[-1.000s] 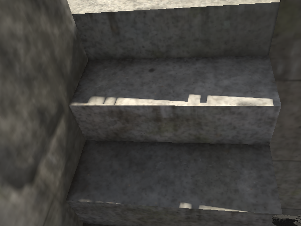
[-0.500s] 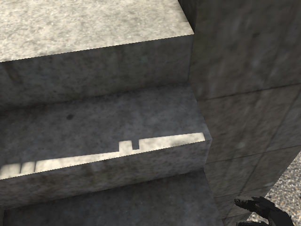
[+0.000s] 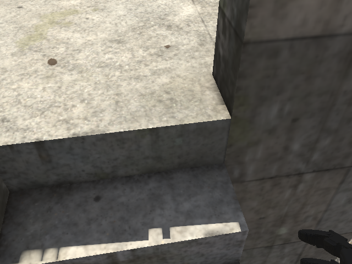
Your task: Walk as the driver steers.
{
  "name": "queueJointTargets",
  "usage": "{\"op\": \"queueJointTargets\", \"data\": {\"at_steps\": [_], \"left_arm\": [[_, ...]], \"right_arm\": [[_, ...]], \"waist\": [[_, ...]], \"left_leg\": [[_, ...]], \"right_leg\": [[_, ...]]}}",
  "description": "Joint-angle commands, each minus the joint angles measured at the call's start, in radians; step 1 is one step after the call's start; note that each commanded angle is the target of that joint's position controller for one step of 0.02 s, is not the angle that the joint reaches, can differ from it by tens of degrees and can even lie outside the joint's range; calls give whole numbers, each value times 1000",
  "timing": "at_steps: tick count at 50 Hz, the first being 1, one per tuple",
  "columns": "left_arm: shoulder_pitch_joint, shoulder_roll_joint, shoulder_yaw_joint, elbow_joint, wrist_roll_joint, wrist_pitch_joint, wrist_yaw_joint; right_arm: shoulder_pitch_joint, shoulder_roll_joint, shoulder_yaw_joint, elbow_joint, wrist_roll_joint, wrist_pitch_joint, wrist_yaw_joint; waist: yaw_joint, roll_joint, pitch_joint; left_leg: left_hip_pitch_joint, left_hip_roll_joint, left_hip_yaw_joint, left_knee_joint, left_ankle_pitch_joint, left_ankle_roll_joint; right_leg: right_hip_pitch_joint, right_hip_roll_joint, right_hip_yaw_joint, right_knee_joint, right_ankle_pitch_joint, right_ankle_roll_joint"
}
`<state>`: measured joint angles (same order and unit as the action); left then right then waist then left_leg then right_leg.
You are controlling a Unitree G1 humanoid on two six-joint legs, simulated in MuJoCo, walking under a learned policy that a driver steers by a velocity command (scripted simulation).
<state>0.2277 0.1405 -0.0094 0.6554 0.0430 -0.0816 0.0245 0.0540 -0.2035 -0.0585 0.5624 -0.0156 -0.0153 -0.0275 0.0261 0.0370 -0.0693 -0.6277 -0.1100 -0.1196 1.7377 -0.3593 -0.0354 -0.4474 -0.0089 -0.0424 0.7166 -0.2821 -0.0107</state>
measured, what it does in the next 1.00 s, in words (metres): climbs: left foot, then right foot 0.20 m higher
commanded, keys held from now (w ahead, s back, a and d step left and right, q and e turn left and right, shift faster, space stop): w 1.00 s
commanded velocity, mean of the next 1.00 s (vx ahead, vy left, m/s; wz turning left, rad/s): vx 0.41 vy -0.10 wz -0.01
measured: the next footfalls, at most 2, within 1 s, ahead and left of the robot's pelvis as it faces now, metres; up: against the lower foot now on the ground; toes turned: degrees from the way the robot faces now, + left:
left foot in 0.20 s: +0.06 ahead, +0.18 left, +0.00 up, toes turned -3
right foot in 0.64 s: +0.38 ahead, -0.07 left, +0.20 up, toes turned -12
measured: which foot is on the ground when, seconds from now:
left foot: up 0.00-0.18, down 0.20-0.70, up 0.72-1.00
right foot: down 0.00-0.18, up 0.20-0.62, down 0.64-1.00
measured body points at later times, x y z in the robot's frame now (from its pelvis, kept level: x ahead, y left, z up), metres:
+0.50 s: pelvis +0.09 +0.07 +0.02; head +0.09 +0.14 +0.47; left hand +0.26 +0.27 -0.11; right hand +0.09 -0.19 -0.08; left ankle +0.02 +0.18 -0.71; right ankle +0.14 -0.06 -0.38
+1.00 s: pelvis +0.27 +0.09 +0.21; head +0.22 +0.12 +0.65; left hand +0.42 +0.32 +0.09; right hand +0.50 -0.14 +0.21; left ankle +0.30 +0.22 -0.18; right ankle +0.34 -0.06 -0.51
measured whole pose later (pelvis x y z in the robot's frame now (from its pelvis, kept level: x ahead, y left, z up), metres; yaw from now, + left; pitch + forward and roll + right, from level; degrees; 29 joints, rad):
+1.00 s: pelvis +0.27 +0.09 +0.21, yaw +1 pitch -4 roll -3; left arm 0.16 0.21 0.05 0.86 0.05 -0.05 0.02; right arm 0.05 -0.14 -0.03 0.54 -0.02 0.02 -0.11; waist -0.03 -0.02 -0.06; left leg -1.07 -0.02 -0.12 2.27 -0.52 -0.04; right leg -0.29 -0.08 -0.19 0.58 -0.20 -0.04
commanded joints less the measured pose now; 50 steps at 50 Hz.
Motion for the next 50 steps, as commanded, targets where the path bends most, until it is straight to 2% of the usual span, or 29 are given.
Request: {"op": "queueJointTargets", "data": {"at_steps": [1, 4, 6, 7, 8, 9, 10, 11, 12, 13, 16, 19, 21, 24, 27, 28, 29, 30, 32, 33, 34, 35, 36, 37, 39, 42, 46, 48, 50], "left_arm": [[64, 192, 85, -46, 1, -63, 7], [-3, 217, 104, -53, 19, -71, -12], [-36, 224, 104, -54, 21, -12, 7], [-55, 221, 113, -67, -6, 15, 23], [-2, 182, 94, -48, -8, 27, 11], [-51, 130, 89, -78, -14, 36, -21], [-129, 73, 72, -117, -20, 38, -43], [-108, 98, 88, -126, 5, 49, -64], [-70, 114, 98, -97, 21, 51, -70], [-73, 128, 92, -93, 28, 49, -75], [-44, 112, 83, -44, 31, 40, -76], [-105, 83, 62, -44, 41, 48, -76], [-158, 65, 57, -69, 33, 61, -66], [-297, 36, 38, -145, 38, 89, -44], [-420, 22, 3, -245, 25, 137, -51], [-424, 26, 3, -274, 1, 145, -48], [-447, 42, -21, -288, -28, 154, -57], [-384, 32, -19, -251, -35, 164, -62], [-94, 76, 28, -163, -35, 158, -49], [83, 94, 60, -105, -39, 153, -40], [177, 148, 86, -26, -27, 146, -16], [251, 208, 124, -20, -3, 159, 9], [123, 250, 140, -36, -6, 175, 27], [-90, 167, 104, -48, -3, 170, 53], [-236, 112, 82, 53, 32, 86, 58], [-289, 19, 37, 101, 35, 17, 8], [-204, 171, 68, 134, 23, -15, -24], [-220, 290, 109, 110, -3, 10, -3], [-96, 271, 104, 119, 9, 13, 2]], "right_arm": [[-83, -60, 0, -82, -9, -17, 12], [-114, -84, 11, -96, 22, -1, 17], [-103, -90, 26, -64, 32, 17, 16], [-123, -49, 34, -46, 23, 26, 14], [5, -9, 42, 23, 22, 10, -3], [112, -21, 35, 92, -13, -17, -25], [254, -149, 9, 138, -15, -20, -28], [304, -301, -37, 104, -4, -25, -30], [159, -301, -48, 97, 8, -24, -38], [123, -258, -38, 123, 12, -22, -36], [123, -100, 8, 175, 15, -68, -36], [257, -90, 4, 242, 17, -104, -32], [300, -103, -7, 273, 6, -122, -42], [337, -92, -5, 333, 11, -152, -26], [348, -55, 13, 381, 14, -143, -30], [347, -71, 5, 387, 31, -145, -31], [368, -115, -6, 372, 47, -136, -44], [350, -112, -3, 345, 30, -131, -44], [377, -209, -10, 316, 59, -146, -36], [364, -270, -27, 319, 71, -145, -21], [377, -261, -28, 291, 74, -132, 26], [275, -266, -40, 244, 64, -132, 56], [153, -213, -60, 208, 11, -126, 83], [-20, -50, -22, 61, -29, -109, 73], [-26, 94, 30, -68, -14, -65, 22], [247, 11, 17, 1, 13, -3, -35], [133, 1, 5, -1, 37, 33, -75], [-29, -54, -18, -79, -14, 33, -106], [-70, -85, -34, -102, -5, 37, -108]], "waist": [[36, -54, -62], [9, -142, -15], [-8, -202, 42], [0, -278, 77], [2, -284, -30], [-46, -185, -23], [-121, 126, -32], [-170, 221, -32], [-93, 155, 42], [-46, 76, 116], [-12, 69, 86], [-37, 40, 73], [-54, 140, 104], [-29, 93, 194], [-11, 81, 218], [14, 111, 235], [-42, 96, 200], [-54, 92, 135], [89, 177, -120], [190, 192, -235], [212, 22, -370], [281, -166, -404], [240, -242, -428], [137, -129, -282], [-54, -78, -47], [-213, -66, 13], [-143, -16, 146], [-102, -111, 215], [-41, -111, 197]], "left_leg": [[-212, 41, -111, -70, 13, 8], [-143, 104, -93, -255, -103, 22], [106, 130, 97, -966, -397, 38], [245, 113, 153, -1168, -243, 42], [434, 42, 256, -1224, -38, 50], [556, 99, 112, -1221, 147, 41], [692, 353, -332, -1388, -8, 67], [650, 479, -724, -1549, -236, 122], [566, 467, -756, -1556, -469, 168], [553, 431, -597, -1498, -424, 169], [563, 302, -232, -1352, 68, 193], [629, 324, -213, -1322, 265, 223], [660, 376, -261, -1346, 335, 278], [662, 395, -201, -1421, 242, 238], [469, 307, -77, -1578, 316, 216], [432, 299, -62, -1620, 341, 213], [447, 363, -52, -1784, 522, 240], [405, 343, 30, -1782, 758, 218], [451, 384, 122, -1481, 1722, 280], [501, 384, 141, -1246, 1763, 282], [153, 284, 103, -911, 1614, 259], [43, 93, 117, -523, 990, 215], [1, -40, 3, 41, 300, 176], [-150, -26, -197, 382, 337, 148], [-331, 30, -102, 636, 301, 121], [-287, 98, -142, 523, 111, 88], [-352, 64, 2, 598, 20, 13], [-390, 100, 29, 616, -240, -27], [-501, 126, 37, 505, -285, -21]], "right_leg": [[400, -271, 445, -312, -29, -218], [307, -264, 380, -346, -43, -201], [164, -122, 155, -427, -205, -169], [112, -63, 119, -407, -64, -164], [112, -96, 130, -404, -53, -177], [-3, -36, 63, -195, -59, -134], [-310, 24, -14, 174, -218, -45], [-440, 92, 138, 426, -141, -7], [-525, 89, 228, 636, -45, -1], [-606, 91, 226, 747, -9, 13], [-613, 87, 163, 1019, 52, 10], [-750, 87, 136, 1181, 58, -18], [-927, 111, 144, 1472, -15, -45], [-1150, 69, 166, 1568, -66, -77], [-937, -2, -2, 1218, -52, -79], [-855, -39, -11, 1057, -39, -76], [-670, -51, -80, 759, -154, -85], [-416, -15, -171, 615, -171, -104], [64, 133, -221, 539, -258, -150], [239, 152, -190, 377, -232, -161], [564, 48, 107, 335, -407, -209], [511, -144, 583, -77, -859, -262], [317, -250, 959, -336, -1060, -305], [119, -256, 946, -329, -822, -252], [-103, -262, 589, -276, -542, -160], [-219, -234, 274, -299, -351, -94], [-223, -311, 127, -495, -266, -161], [-118, -308, 71, -542, 28, -246], [121, -288, 11, -494, 234, -265]]}}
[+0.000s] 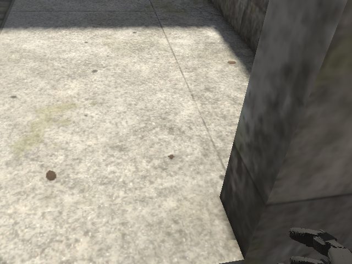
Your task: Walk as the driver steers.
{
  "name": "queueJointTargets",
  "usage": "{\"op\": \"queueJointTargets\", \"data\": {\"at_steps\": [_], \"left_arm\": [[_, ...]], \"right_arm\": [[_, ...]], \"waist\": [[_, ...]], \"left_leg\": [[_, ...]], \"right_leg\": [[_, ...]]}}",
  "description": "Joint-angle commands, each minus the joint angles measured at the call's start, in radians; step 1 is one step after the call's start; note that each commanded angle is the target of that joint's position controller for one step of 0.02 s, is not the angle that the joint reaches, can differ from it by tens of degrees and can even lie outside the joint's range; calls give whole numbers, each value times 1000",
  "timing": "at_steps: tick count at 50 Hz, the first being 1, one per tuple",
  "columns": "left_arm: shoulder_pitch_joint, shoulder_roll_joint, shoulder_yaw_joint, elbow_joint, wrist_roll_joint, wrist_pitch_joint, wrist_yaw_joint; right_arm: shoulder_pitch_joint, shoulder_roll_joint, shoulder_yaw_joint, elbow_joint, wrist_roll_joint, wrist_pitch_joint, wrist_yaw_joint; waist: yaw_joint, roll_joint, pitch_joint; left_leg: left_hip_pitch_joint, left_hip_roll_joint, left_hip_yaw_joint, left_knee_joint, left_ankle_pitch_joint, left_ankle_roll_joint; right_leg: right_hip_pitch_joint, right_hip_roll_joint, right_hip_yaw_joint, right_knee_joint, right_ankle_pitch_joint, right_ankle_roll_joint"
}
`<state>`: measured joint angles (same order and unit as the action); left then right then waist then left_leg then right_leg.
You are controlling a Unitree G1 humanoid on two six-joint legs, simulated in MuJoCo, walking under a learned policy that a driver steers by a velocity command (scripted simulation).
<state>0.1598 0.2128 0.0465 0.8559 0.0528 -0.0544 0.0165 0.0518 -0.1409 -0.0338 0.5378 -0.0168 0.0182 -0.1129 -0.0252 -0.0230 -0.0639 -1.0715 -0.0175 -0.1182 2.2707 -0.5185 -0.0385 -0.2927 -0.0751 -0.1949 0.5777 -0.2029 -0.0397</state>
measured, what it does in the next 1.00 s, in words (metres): steps on the spot: left foot 0.19 m higher, then right foot 0.19 m lower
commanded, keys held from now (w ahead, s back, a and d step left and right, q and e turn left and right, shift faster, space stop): w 0.10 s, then no key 0.76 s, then w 0.14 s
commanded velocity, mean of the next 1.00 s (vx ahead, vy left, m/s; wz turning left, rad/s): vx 0.10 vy -0.05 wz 0.00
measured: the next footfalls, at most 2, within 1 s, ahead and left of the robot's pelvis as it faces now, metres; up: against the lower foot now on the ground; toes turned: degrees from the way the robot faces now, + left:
left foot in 0.20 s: +0.12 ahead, +0.24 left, +0.19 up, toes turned +1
right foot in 0.72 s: +0.01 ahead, -0.01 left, +0.00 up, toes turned +1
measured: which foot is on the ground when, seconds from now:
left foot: up 0.00-0.18, down 0.20-0.74, up 0.76-1.00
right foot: down 0.00-0.22, up 0.24-0.70, down 0.72-1.00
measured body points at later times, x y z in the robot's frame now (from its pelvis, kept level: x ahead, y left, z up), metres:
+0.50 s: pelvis +0.06 +0.13 +0.09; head +0.07 +0.17 +0.54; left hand +0.15 +0.37 -0.05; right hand +0.27 -0.05 +0.05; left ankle +0.07 +0.24 -0.53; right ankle +0.01 +0.01 -0.50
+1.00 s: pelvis +0.04 +0.08 +0.01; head +0.04 +0.07 +0.46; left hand +0.12 +0.36 -0.09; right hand +0.21 -0.16 -0.09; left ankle -0.03 +0.22 -0.40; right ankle -0.03 -0.01 -0.72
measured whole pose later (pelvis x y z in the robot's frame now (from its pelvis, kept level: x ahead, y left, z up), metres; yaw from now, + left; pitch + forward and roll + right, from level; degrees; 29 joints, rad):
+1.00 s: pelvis +0.04 +0.08 +0.01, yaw +1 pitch +4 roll +1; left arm 0.33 0.32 0.00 0.65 0.04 -0.02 -0.04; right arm 0.23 -0.28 -0.02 0.62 0.00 -0.01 0.06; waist 0.06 0.00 -0.08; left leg -0.90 -0.09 -0.07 2.17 -0.47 -0.06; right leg -0.26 0.02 -0.01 0.60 -0.41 -0.06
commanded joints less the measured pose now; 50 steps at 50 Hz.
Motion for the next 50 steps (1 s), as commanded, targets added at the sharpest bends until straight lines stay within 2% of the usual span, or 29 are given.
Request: {"op": "queueJointTargets", "data": {"at_steps": [1, 5, 7, 8, 10, 11, 12, 13, 14, 15, 16, 18, 21, 22, 23, 24, 27, 30, 32, 33, 35, 37, 38, 39, 40, 43, 45, 47, 50], "left_arm": [[1, 206, 50, -95, 3, -21, 14], [14, 161, 38, -226, 28, 4, 17], [170, 209, 59, -203, 45, -15, 30], [102, 172, 50, -268, 38, 2, 1], [-77, 153, 39, -308, -9, 4, -15], [-142, 168, 40, -323, -42, 11, -25], [-118, 108, 19, -364, -41, 44, -34], [-67, 35, 15, -414, -79, 96, -55], [147, 47, 21, -288, -85, 97, -70], [245, 46, 46, -246, -89, 102, -67], [205, 44, 31, -233, -53, 109, -56], [189, 103, 22, -203, -3, 121, -53], [35, 121, 6, -258, -28, 137, -56], [176, 147, -20, -217, -33, 136, -68], [177, 132, -35, -226, 30, 147, -75], [128, 173, -39, -232, 32, 165, -72], [405, 188, -47, -166, 87, 113, -65], [492, 215, -29, -157, 61, 82, -47], [364, 201, -44, -212, 35, 75, -65], [370, 155, -62, -200, 77, 77, -92], [529, 97, -58, -194, 64, 121, -106], [730, 120, -10, -49, 3, 117, -103], [567, 278, -8, -110, -35, 91, -145], [409, 341, 4, -193, 22, 70, -151], [325, 382, 23, -217, 20, 60, -136], [170, 339, -14, -262, -17, 53, -67], [3, 319, -19, -324, -21, 23, -53], [105, 309, -6, -309, -31, 17, -46], [335, 221, -5, -214, -6, 13, -42]], "right_arm": [[-84, -156, -61, -90, 1, 4, -21], [-78, -137, -55, -89, 18, 7, 27], [-265, -62, -9, -149, 41, -2, 57], [-174, -83, -10, -114, 37, -6, 60], [-52, -95, 15, -118, 29, -19, 80], [19, -120, 9, -88, 31, -3, 80], [198, -191, -7, -26, 35, -29, 76], [169, -373, -35, -51, 34, -8, 34], [94, -376, -22, -93, 18, 17, 0], [-93, -297, 2, -155, -2, 23, 3], [-104, -191, 33, -126, 10, 23, 16], [-118, -56, 61, -105, 9, 2, 28], [7, -94, 53, -80, -24, -40, 2], [251, -130, 68, -116, -74, -86, 6], [271, -123, 77, -48, -72, -117, 17], [274, -134, 83, -23, -94, -112, 29], [22, -156, 83, -113, -40, -116, 62], [32, -145, 89, -171, -23, -123, 69], [40, -134, 86, -160, 13, -135, 50], [39, -158, 83, -185, 45, -131, 22], [19, -205, 84, -213, -36, -105, 30], [-114, -85, 118, -266, 13, -78, 77], [39, -46, 107, -291, 14, -50, 127], [117, -144, 68, -233, 33, -61, 138], [133, -216, 26, -164, 23, -77, 133], [122, -183, 9, -134, -9, -94, 129], [231, -227, -7, -22, 8, -57, 176], [110, -264, -29, -27, 28, -42, 184], [-23, -224, -12, -29, 3, -60, 184]], "waist": [[34, -47, 148], [52, -72, -25], [124, -66, -1], [105, -214, 5], [-21, -221, -83], [-77, -125, -124], [-140, 146, -168], [-89, 669, -150], [-55, 696, -273], [111, 578, -294], [128, 491, -167], [130, 300, -16], [48, 167, 80], [-153, 151, 51], [-104, 181, -9], [-101, 55, -86], [110, 11, -195], [79, 74, -200], [54, -8, -85], [32, 99, -76], [92, 125, -36], [188, -73, 74], [-27, -351, 31], [-23, -227, -31], [1, -177, -77], [-69, 26, -74], [-97, -21, -53], [38, -35, 57], [176, -27, 103]], "left_leg": [[-79, 42, 30, -54, -141, -15], [-8, 68, -51, -292, -197, 24], [-259, 118, -37, -210, -136, 63], [-215, 112, -103, -341, -307, 44], [340, 183, -59, -911, -120, 81], [685, 152, 45, -1175, 38, 80], [870, 150, -223, -1415, 118, 115], [910, 297, -573, -1681, 153, 93], [661, 333, -653, -1748, 62, 78], [577, 313, -501, -1603, -2, 35], [532, 231, -285, -1452, -23, -22], [542, 201, -107, -1189, 151, 73], [639, 261, -241, -1312, 282, 104], [536, 158, -213, -1118, 362, 187], [558, 195, -302, -1186, 355, 229], [461, 187, -334, -1246, 340, 236], [265, 164, -148, -1335, 180, 128], [308, 228, -184, -1288, 385, 132], [397, 173, -123, -1174, 263, 86], [474, 112, -23, -1162, 328, 59], [128, 192, -66, -1150, 299, 37], [55, 13, 225, -584, -16, -48], [-67, -137, 226, -247, -493, -106], [-196, -157, 70, -53, -451, -87], [-221, -157, 68, 13, -291, -52], [-146, -86, -32, 46, -98, -14], [71, -23, -1, 25, 121, -56], [53, -50, 37, 26, 79, -62], [-96, -26, 15, -326, 51, 35]], "right_leg": [[69, -244, 169, -352, 225, -244], [255, -245, 156, -232, 284, -233], [331, -405, 329, -364, -352, -208], [355, -315, 245, -315, -219, -168], [60, -231, 79, -277, -39, -35], [-127, -194, 30, -272, -30, -24], [-164, -51, 73, 114, 53, 49], [-416, 62, 206, 571, -173, 141], [-186, 191, 463, 1010, -101, 177], [-241, 268, 525, 1310, -48, 205], [-324, 233, 497, 1270, 9, 188], [-427, 218, 345, 1173, 47, 137], [-506, 193, 289, 773, -23, 80], [-691, 147, 515, 882, 348, 42], [-732, 112, 455, 872, 380, 33], [-697, 102, 442, 933, 452, 43], [-391, 41, 314, 810, 337, 63], [-360, 49, 350, 940, 147, 99], [-411, -23, 334, 438, 193, 74], [-341, 17, 201, 191, 188, 31], [79, 40, 194, 183, 363, -77], [236, 50, 165, -265, 513, -207], [226, -168, 486, 16, 1490, -432], [309, -256, 579, 23, 1639, -427], [293, -231, 518, 43, 1356, -357], [193, -239, 541, -16, 939, -238], [33, -260, 562, -162, 627, -258], [19, -225, 564, -222, 267, -294], [320, -207, 507, -195, 219, -247]]}}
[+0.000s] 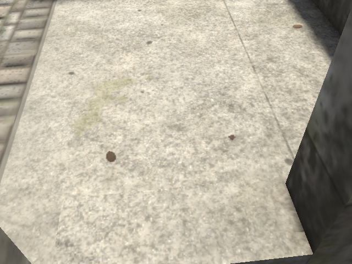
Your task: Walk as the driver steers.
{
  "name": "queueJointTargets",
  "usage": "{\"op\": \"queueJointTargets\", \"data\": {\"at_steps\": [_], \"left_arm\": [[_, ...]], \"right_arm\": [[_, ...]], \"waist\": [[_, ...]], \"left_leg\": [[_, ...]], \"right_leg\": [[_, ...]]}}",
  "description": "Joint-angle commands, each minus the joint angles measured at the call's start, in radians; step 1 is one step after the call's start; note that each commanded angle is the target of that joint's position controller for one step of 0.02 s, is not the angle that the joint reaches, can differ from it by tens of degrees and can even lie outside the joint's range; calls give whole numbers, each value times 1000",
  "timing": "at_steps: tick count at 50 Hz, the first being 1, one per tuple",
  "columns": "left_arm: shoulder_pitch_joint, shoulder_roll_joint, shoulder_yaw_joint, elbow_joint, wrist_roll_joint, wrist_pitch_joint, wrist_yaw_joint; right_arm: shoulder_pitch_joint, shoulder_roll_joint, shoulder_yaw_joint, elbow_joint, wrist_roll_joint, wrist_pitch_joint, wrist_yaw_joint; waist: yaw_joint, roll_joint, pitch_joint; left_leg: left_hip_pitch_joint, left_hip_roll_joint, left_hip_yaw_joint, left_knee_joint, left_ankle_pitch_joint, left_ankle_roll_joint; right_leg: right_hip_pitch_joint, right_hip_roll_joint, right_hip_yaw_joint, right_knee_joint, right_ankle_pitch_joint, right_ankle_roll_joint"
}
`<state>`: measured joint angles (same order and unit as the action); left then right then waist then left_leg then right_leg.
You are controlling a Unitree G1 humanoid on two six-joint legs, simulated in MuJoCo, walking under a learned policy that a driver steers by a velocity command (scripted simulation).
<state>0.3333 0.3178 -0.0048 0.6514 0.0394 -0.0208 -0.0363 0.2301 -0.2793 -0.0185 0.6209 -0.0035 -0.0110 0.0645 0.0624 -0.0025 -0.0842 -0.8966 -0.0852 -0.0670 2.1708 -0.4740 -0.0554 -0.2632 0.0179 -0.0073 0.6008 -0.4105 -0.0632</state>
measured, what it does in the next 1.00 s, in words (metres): walks ahead: left foot, then right foot 0.19 m higher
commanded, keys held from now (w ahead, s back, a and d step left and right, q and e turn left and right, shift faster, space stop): w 1.00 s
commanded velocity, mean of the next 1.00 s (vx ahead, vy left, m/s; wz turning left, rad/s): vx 0.37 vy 0.09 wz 0.00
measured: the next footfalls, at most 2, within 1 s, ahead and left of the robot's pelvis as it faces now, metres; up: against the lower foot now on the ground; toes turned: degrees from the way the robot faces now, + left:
left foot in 0.22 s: -0.02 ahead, +0.15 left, +0.00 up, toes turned -1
right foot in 0.58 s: +0.24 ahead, -0.12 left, +0.19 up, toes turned -6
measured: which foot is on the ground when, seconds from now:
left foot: up 0.00-0.20, down 0.22-0.62, up 0.64-1.00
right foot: down 0.00-0.22, up 0.24-0.56, down 0.58-1.00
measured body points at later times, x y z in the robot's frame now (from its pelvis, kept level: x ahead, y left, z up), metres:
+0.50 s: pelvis +0.10 +0.02 +0.01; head +0.11 +0.02 +0.46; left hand +0.34 +0.16 -0.06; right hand -0.13 -0.11 -0.10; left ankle -0.06 +0.15 -0.73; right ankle +0.20 -0.12 -0.42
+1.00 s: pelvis +0.30 -0.02 +0.23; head +0.35 -0.04 +0.67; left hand +0.18 +0.18 +0.10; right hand +0.50 -0.15 +0.12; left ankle +0.46 +0.09 -0.28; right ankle +0.20 -0.11 -0.53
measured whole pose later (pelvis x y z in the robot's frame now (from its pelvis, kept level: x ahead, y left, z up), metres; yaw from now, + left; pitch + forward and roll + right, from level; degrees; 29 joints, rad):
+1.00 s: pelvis +0.30 -0.02 +0.23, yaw -2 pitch +4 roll +4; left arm 0.53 0.08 0.03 1.15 0.02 -0.08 0.08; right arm 0.10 0.03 0.06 0.63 0.02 0.01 -0.06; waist 0.04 -0.03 0.04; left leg -1.22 0.03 0.12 1.67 -0.35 0.16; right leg 0.02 -0.08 -0.11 0.11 -0.18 -0.03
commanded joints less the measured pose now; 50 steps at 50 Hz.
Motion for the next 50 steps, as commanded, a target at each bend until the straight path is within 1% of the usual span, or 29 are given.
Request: {"op": "queueJointTargets", "data": {"at_steps": [1, 4, 7, 9, 10, 11, 12, 13, 14, 15, 16, 18, 19, 21, 22, 23, 25, 27, 29, 30, 31, 32, 35, 37, 40, 43, 45, 47, 50], "left_arm": [[126, 124, 54, 2, 7, -25, 11], [-100, 204, 93, -20, 9, -15, -6], [-204, 177, 81, -7, 37, 21, -24], [-205, 143, 76, 64, 66, 51, -26], [-107, 98, 64, 112, 87, 68, -50], [-117, 24, 42, 104, 74, 84, -69], [-56, -67, 8, 82, 93, 104, -95], [-71, -40, 16, 85, 32, 102, -99], [-63, -18, 18, 60, 12, 90, -100], [-239, 12, 27, -6, 17, 70, -76], [-349, -2, 25, -47, 26, 53, -43], [-374, -113, -20, -68, -13, 41, -11], [-395, -142, -40, -75, -22, 33, -8], [-435, -118, -65, -133, -42, 53, -19], [-553, -47, -59, -177, -49, 70, -27], [-687, -58, -75, -204, -26, 107, -60], [-691, -119, -108, -177, -10, 151, -97], [-542, -101, -91, -168, 2, 169, -112], [-444, -67, -63, -139, 1, 166, -95], [-152, 3, -23, -48, 19, 153, -58], [177, 35, 0, 93, 10, 129, -26], [76, 25, 52, 157, -27, 68, 37], [-89, -96, 66, 284, 41, -5, 83], [-8, -254, 29, 398, 55, -13, 71], [18, -275, 7, 443, 34, -71, 44], [-84, -90, 46, 432, 17, -105, 47], [-30, -89, 47, 457, -2, -107, 78], [206, -73, 60, 476, -25, -87, 129], [219, -46, 83, 411, -28, -51, 153]], "right_arm": [[-178, -61, -18, -98, -22, -36, 15], [-121, 4, 2, -111, -37, 15, 63], [32, 2, -9, -93, -20, 55, 64], [222, 16, -11, -4, -27, 79, 60], [285, 37, 0, 38, -39, 100, 56], [356, 3, -1, 76, -70, 116, 51], [476, -117, -16, 141, -91, 111, 37], [537, -109, -19, 176, -116, 91, 54], [416, -154, -44, 180, -80, 56, 55], [494, -64, -21, 268, -65, 34, 46], [614, 52, 29, 376, -116, 20, 61], [615, 184, 76, 508, -172, -9, 77], [496, 228, 91, 529, -178, -27, 71], [169, 109, 57, 453, -145, -58, 55], [157, 33, 47, 435, -147, -81, 55], [156, -1, 46, 396, -143, -91, 48], [262, -104, 20, 451, -73, -76, 76], [416, -140, 8, 498, -42, -87, 91], [449, -133, -5, 496, -84, -69, 115], [414, -86, -11, 493, -141, -50, 122], [512, 2, 11, 447, -197, -29, 162], [248, -134, -61, 345, 53, -106, 4], [-72, 171, 9, 93, 36, -126, -112], [-48, 321, 61, 59, 13, -100, -96], [-88, 274, 52, 32, 18, -62, -103], [-225, 237, 53, -78, 44, -61, -131], [-238, 184, 40, -113, 29, -32, -140], [-297, 236, 64, -119, 21, 14, -133], [-130, 317, 76, -42, 29, 11, -116]], "waist": [[63, -62, 105], [-77, -136, 127], [-194, -143, 39], [-260, -128, -48], [-224, -74, -68], [-211, 38, -85], [-153, 204, -245], [-174, 127, -221], [-133, 210, -162], [-213, 154, -97], [-221, 89, 9], [-155, 24, 143], [-87, 10, 174], [52, 61, 124], [32, 40, 58], [11, 91, 34], [31, 159, 49], [38, 346, -62], [34, 329, -177], [107, 169, -294], [151, -157, -576], [147, -174, -425], [-1, -40, 67], [-94, -35, 162], [-107, 30, 230], [-158, 68, 226], [-145, 43, 250], [-23, -57, 167], [-74, -112, -33]], "left_leg": [[-164, 60, 20, -376, 4, 69], [291, 84, 136, -903, -79, 73], [613, 43, 149, -1489, 159, 110], [748, -33, 172, -1912, 320, 130], [820, -3, 120, -1883, 441, 164], [913, 115, -16, -1765, 822, 260], [1071, 403, -351, -1742, 1233, 488], [1053, 468, -367, -1714, 1083, 478], [1053, 520, -457, -1793, 662, 465], [1133, 475, -431, -1869, 422, 465], [1220, 435, -401, -1853, 404, 431], [1220, 440, -295, -1861, 414, 357], [1047, 410, -210, -1928, 243, 313], [524, 317, -43, -2071, 84, 276], [328, 280, -2, -2122, 22, 256], [73, 277, -3, -2268, 40, 297], [42, 299, 35, -2260, 806, 377], [609, 362, 52, -2078, 1814, 406], [967, 383, 73, -1813, 2220, 387], [738, 362, 21, -1491, 2105, 351], [301, 194, -76, -1175, 1280, 315], [264, 81, 20, -665, 469, 211], [-99, 78, -116, 55, 424, 183], [-251, 64, -187, 166, 415, 253], [-391, -5, -98, 338, 275, 238], [-421, 40, -48, 214, 192, 215], [-255, 102, 76, -183, 235, 174], [-165, 146, 204, -443, 176, 198], [78, 69, 280, -735, 32, 231]], "right_leg": [[233, -285, 279, -252, 353, -208], [-109, -287, 242, -413, 253, -247], [-50, -320, 223, -295, 683, -298], [33, -223, 113, 32, 968, -318], [-37, -157, 40, 228, 1030, -294], [-289, -79, 14, 418, 831, -238], [-564, 17, 12, 806, 222, -141], [-686, -5, 146, 1225, 180, -116], [-913, 12, 176, 1500, 139, -76], [-1172, 68, 152, 1743, 40, -98], [-1420, 108, 192, 1867, 46, -158], [-1716, 57, 240, 1979, -47, -259], [-1667, -12, 258, 1844, -115, -300], [-1278, -107, 92, 1592, -82, -293], [-1075, -138, 12, 1437, 60, -263], [-759, -159, -96, 1389, 262, -220], [-509, -57, -227, 1261, 101, -158], [-523, 22, -246, 899, -16, -147], [-391, 92, -243, 488, -94, -154], [-34, 25, 18, 367, 294, -272], [511, -146, 529, 124, 674, -435], [388, -322, 776, -26, 501, -256], [-114, -287, 470, -95, 226, -179], [-186, -211, 264, -108, 69, -104], [-212, -211, 93, -245, 258, -77], [-241, -253, 22, -405, 206, -102], [-293, -203, -64, -526, 281, -85], [-41, -271, -15, -709, 488, -133], [252, -262, -166, -449, 1325, -74]]}}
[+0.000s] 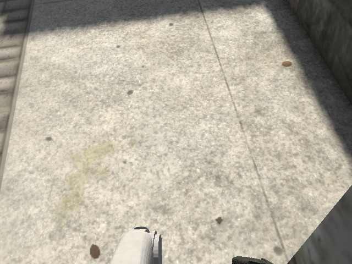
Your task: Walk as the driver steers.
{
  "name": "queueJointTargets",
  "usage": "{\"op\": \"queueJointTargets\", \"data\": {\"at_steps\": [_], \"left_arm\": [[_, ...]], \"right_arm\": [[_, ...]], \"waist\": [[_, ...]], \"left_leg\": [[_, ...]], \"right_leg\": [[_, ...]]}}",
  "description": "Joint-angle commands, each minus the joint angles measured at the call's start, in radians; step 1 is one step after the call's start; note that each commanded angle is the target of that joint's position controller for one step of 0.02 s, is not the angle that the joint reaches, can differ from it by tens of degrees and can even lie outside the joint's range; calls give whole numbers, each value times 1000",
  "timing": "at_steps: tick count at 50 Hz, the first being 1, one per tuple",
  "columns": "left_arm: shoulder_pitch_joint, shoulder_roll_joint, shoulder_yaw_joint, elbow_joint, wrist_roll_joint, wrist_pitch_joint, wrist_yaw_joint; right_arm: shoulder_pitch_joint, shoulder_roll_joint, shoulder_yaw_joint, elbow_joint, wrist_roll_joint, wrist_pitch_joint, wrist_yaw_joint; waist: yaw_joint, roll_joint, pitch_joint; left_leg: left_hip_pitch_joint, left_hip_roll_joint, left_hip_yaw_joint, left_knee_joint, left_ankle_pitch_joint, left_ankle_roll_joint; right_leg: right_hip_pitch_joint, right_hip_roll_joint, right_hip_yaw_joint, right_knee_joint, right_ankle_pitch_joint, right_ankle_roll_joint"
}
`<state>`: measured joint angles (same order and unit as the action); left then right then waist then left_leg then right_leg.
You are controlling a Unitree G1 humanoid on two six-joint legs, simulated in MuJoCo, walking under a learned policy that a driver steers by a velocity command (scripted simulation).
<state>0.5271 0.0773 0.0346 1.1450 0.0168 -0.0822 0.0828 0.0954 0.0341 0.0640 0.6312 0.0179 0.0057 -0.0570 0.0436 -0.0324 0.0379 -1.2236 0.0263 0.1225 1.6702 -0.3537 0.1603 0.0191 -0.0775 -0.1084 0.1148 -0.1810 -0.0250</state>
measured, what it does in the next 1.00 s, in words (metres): climbs: left foot 0.20 m higher, then right foot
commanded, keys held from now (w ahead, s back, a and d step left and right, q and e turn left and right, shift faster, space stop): w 0.32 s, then no key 0.16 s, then q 0.52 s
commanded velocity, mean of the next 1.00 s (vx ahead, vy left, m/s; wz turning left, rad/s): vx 0.21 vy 0.08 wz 0.19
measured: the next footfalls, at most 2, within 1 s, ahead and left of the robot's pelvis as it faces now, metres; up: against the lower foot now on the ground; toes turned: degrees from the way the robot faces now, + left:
left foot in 0.06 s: +0.19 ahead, +0.11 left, +0.20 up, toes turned +4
right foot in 0.56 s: +0.38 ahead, -0.11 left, +0.20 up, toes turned +0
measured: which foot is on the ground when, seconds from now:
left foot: up 0.00-0.04, down 0.06-0.60, up 0.62-0.80, down 0.82-1.00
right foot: down 0.00-0.10, up 0.12-0.54, down 0.56-0.86, up 0.88-1.00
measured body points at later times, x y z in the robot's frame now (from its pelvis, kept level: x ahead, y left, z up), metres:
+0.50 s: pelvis +0.23 +0.02 +0.17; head +0.25 -0.01 +0.62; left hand +0.44 +0.25 +0.10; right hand +0.29 -0.20 +0.02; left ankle +0.15 +0.11 -0.56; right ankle +0.33 -0.11 -0.51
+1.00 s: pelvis +0.32 +0.05 +0.17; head +0.33 +0.07 +0.62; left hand +0.50 +0.33 +0.10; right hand +0.40 -0.19 +0.05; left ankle +0.28 +0.18 -0.56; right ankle +0.31 -0.08 -0.48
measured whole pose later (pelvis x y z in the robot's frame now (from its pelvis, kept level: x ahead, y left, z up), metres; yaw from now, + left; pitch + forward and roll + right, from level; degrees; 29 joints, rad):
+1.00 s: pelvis +0.32 +0.05 +0.17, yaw +12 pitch +4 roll -1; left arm 0.02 0.24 0.08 0.67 -0.04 -0.03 0.06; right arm 0.40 -0.17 -0.05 0.74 -0.02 -0.05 -0.04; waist -0.06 -0.01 -0.05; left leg -0.34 0.02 -0.09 0.58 -0.30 -0.02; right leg -0.56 0.02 -0.01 1.14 -0.55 0.01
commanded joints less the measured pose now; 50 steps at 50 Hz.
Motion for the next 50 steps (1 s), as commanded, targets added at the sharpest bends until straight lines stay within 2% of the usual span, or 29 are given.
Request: {"op": "queueJointTargets", "data": {"at_steps": [1, 3, 4, 6, 7, 9, 11, 14, 16, 17, 18, 20, 25, 27, 28, 29, 30, 31, 32, 33, 35, 36, 40, 42, 43, 44, 45, 46, 50], "left_arm": [[-14, 242, 59, -119, 0, 18, 40], [10, 225, 56, -136, -15, 9, 17], [19, 173, 48, -183, -11, 18, -16], [-227, 196, 79, -332, 20, 53, -90], [-307, 106, 62, -389, 56, 78, -99], [-340, 55, 34, -459, 65, 94, -96], [-272, 73, 33, -468, 47, 101, -77], [-241, 187, 58, -468, 3, 122, -76], [-214, 194, 72, -401, -41, 124, -90], [-366, 169, 49, -413, 37, 72, -154], [-358, 134, 47, -421, 45, 46, -153], [-443, 155, 39, -439, 27, 31, -140], [-500, 178, 27, -466, 34, 19, -116], [-464, 187, 9, -430, -33, -28, -105], [-364, 179, -3, -405, -32, -46, -99], [-366, 273, 3, -417, -42, -67, -81], [-303, 230, -4, -419, -52, -61, -77], [-123, 252, 16, -365, -11, -42, -71], [-63, 354, 67, -346, 38, -36, -53], [-186, 339, 75, -372, 46, -34, -50], [-533, 98, -5, -451, -34, -50, -87], [-625, 71, -21, -475, -65, -60, -100], [-515, 284, 46, -412, -20, -28, -75], [-322, 241, 60, -389, -24, -2, -59], [-308, 169, 52, -453, -43, -11, -36], [-436, 191, 56, -526, -57, -31, -22], [-621, 165, 39, -550, -81, 21, -1], [-587, 106, 20, -560, -80, 41, -2], [-599, 200, 41, -598, -45, 30, -23]], "right_arm": [[51, -29, -14, -38, 28, -2, 9], [220, -151, -49, 25, -9, 8, 20], [325, -236, -75, 65, -11, 7, 10], [266, -400, -136, 116, 9, 33, -4], [202, -399, -142, 140, -12, -3, 5], [186, -312, -130, 224, -39, -55, 9], [137, -228, -106, 248, -56, -85, 9], [29, -287, -112, 209, -49, -105, 0], [33, -286, -106, 193, -32, -97, 25], [-57, -305, -87, 112, -78, -167, 124], [-9, -328, -104, 126, -63, -165, 148], [225, -372, -121, 171, -94, -134, 166], [220, -411, -146, 150, -41, -147, 173], [149, -392, -134, 105, -30, -124, 182], [194, -356, -131, 110, -18, -109, 195], [370, -253, -116, 120, -26, -123, 166], [429, -249, -101, 136, -26, -130, 147], [292, -298, -129, 105, -45, -130, 138], [221, -314, -140, 87, -55, -117, 133], [275, -299, -135, 125, -62, -105, 125], [415, -172, -91, 205, -85, -87, 135], [485, -146, -79, 236, -90, -80, 149], [440, -183, -96, 186, -9, -103, 203], [332, -321, -135, 82, -32, -143, 142], [260, -439, -162, 40, 2, -152, 128], [320, -480, -182, 61, 13, -157, 122], [482, -375, -161, 131, -76, -88, 58], [508, -404, -169, 127, -104, -69, 32], [236, -392, -157, -4, -6, -39, -18]], "waist": [[-84, -165, -213], [-146, -252, -329], [-159, -128, -369], [-201, 229, -313], [-126, 98, -236], [-74, 91, -59], [17, 48, -9], [115, 70, 36], [88, 65, -13], [52, 96, 59], [24, 10, -29], [-85, -4, -84], [-70, 99, -136], [-14, 35, -218], [1, 38, -305], [-83, -86, -476], [-28, -125, -556], [80, -194, -481], [97, -121, -380], [37, -58, -285], [-135, 23, -211], [-194, 5, -210], [-114, 2, -141], [-25, 121, -143], [16, 308, -157], [-59, 337, -133], [-137, 255, -48], [-134, 270, -105], [-52, 160, -107]], "left_leg": [[559, -109, 115, -328, -190, 12], [792, -203, -5, -495, -206, 65], [971, -88, -342, -646, -406, 159], [930, 143, -940, -1311, -716, 305], [892, 193, -905, -1253, -751, 258], [762, 179, -812, -1259, -690, 166], [677, 170, -657, -1284, -456, 109], [626, 153, -408, -1435, -308, 100], [584, 10, -129, -1490, -30, 47], [406, 97, -220, -1486, 30, 45], [637, 117, -234, -1432, 165, 78], [1080, 172, -254, -1333, 623, 112], [1177, 153, -185, -1260, 990, 58], [1269, 108, -188, -1126, 1146, -43], [1152, 65, -171, -1062, 1117, -96], [915, 33, -179, -986, 879, -171], [721, -32, -163, -751, 412, -275], [504, -101, -152, -441, -347, -349], [419, -47, -199, -196, -368, -302], [441, 2, -242, -166, -244, -253], [620, 89, -279, -355, -135, -256], [781, 106, -253, -466, -117, -291], [899, -12, -21, -953, 144, -306], [810, 46, -176, -1046, 647, -139], [824, 191, -438, -1243, 879, 7], [977, 317, -592, -1324, 958, 147], [1134, 288, -681, -1253, 931, 125], [1171, 315, -732, -1286, 813, 135], [1113, 254, -544, -1311, 713, 61]], "right_leg": [[-51, -194, -84, 115, 1369, -125], [-47, -189, -79, 396, 1678, -114], [-319, -101, -25, 627, 1451, -90], [-634, 232, 52, 1425, -67, -65], [-842, 169, 188, 1745, -172, -95], [-1000, 117, 222, 1817, -310, -133], [-981, 100, 240, 1807, -323, -111], [-842, 14, 237, 1397, -238, -51], [-472, 47, 53, 1012, -184, -45], [-538, -45, 105, 1300, 30, 28], [-693, -15, 110, 1274, 53, 54], [-974, -3, 138, 1078, 126, 26], [-650, 34, 47, 615, -41, 42], [-518, 50, 65, 352, 310, 9], [-264, 35, 78, 380, 582, -40], [92, -93, 178, 545, 935, -229], [273, -270, 366, 566, 1089, -378], [287, -376, 512, 471, 1106, -404], [147, -351, 452, 437, 970, -343], [-76, -327, 382, 357, 778, -289], [-358, -268, 257, 265, 452, -189], [-485, -218, 182, 274, 418, -122], [-475, -120, 0, 378, 185, -52], [-373, -128, 27, 479, -27, -28], [-384, 22, -108, 648, -128, 62], [-537, 115, -108, 717, -223, 98], [-751, 116, 44, 978, -477, 70], [-803, 95, 127, 1073, -520, 35], [-772, 30, 199, 1035, -323, 25]]}}
Keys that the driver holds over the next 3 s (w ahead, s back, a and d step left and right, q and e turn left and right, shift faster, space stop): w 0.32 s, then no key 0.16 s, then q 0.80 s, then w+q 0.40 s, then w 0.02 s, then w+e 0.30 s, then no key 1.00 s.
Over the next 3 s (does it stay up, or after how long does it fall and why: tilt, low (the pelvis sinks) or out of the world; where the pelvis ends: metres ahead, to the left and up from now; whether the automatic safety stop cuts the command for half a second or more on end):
stays up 0.57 0.37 0.16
